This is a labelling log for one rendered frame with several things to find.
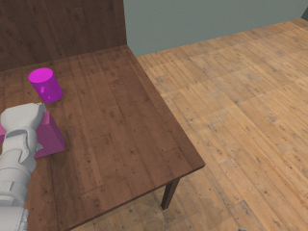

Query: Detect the sponge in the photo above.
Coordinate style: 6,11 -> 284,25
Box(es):
0,111 -> 65,159

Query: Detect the left robot hand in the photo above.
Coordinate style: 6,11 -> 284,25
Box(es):
0,102 -> 47,151

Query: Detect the left robot forearm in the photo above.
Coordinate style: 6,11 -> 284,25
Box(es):
0,126 -> 38,207

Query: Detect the table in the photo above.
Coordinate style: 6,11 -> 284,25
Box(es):
0,0 -> 206,231

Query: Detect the left robot upper arm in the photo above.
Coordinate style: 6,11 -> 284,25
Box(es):
0,206 -> 29,231

